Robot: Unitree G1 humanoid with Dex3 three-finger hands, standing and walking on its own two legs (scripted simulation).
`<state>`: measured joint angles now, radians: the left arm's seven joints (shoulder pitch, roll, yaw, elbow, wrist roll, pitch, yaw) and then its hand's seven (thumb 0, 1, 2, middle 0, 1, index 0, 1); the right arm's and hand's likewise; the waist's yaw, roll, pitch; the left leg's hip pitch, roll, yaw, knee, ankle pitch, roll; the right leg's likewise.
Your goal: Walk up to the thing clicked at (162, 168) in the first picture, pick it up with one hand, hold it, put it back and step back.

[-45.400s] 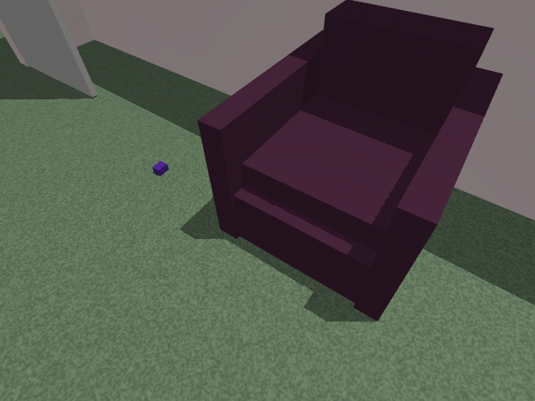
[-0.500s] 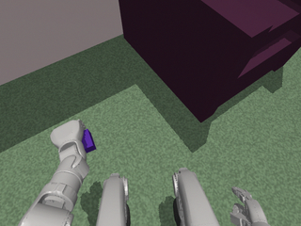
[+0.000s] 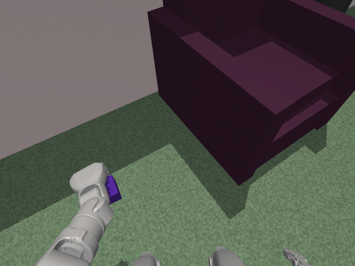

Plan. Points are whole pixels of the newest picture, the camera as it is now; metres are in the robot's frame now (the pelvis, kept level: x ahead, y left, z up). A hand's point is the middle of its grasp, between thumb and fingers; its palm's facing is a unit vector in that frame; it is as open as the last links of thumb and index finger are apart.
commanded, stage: lift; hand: left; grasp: from above
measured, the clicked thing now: (108, 190) +0.36 +0.20 -0.13
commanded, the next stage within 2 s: hold in 0.24 s
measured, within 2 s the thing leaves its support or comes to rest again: neither
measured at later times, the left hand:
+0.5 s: hand (90, 180) +0.34 +0.21 -0.02, palm faces -0.37 -0.24 -0.90, open 8.9 cm
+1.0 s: hand (85, 181) +0.32 +0.21 +0.02, palm faces -0.35 -0.24 -0.90, open 9.0 cm
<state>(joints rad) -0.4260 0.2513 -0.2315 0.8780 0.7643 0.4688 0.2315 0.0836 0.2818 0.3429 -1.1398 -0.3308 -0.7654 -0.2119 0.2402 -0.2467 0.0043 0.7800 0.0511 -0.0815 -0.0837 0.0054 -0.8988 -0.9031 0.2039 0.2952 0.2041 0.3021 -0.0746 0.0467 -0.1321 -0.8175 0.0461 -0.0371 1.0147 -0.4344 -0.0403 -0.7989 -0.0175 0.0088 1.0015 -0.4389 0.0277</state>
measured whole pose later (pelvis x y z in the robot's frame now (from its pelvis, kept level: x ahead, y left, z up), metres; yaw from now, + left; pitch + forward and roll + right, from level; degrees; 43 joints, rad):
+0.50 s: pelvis +0.03 +0.00 +0.05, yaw +0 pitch +6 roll +0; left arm -0.39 0.22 -0.25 0.86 0.79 0.48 0.19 0.09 0.29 0.36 -1.11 -0.35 -0.75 -0.23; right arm 0.22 -0.25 -0.01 0.78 0.05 -0.08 -0.03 0.01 -0.90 -0.90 0.20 0.30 0.20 0.30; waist -0.04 0.04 -0.09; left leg -0.47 0.03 -0.01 0.69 -0.33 -0.03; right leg -0.47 -0.04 0.02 0.70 -0.35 0.03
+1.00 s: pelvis +0.02 +0.00 +0.06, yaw +0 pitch +2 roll +0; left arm -0.32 0.23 -0.29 0.69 0.80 0.56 0.10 0.07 0.26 0.39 -1.03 -0.39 -0.73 -0.30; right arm 0.19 -0.26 0.01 0.74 0.05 -0.06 0.01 0.01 -0.90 -0.90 0.20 0.30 0.20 0.30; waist -0.01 0.06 -0.06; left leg -0.34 0.03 0.00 0.58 -0.28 -0.03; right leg -0.34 -0.04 0.02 0.60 -0.30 0.03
